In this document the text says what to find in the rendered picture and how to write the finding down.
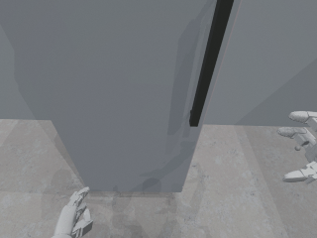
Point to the handle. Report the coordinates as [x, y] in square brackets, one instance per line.
[217, 31]

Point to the right robot hand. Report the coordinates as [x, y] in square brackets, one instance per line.
[306, 140]

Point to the fridge door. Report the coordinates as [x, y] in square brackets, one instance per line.
[118, 79]

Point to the left robot hand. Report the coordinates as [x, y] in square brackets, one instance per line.
[67, 222]

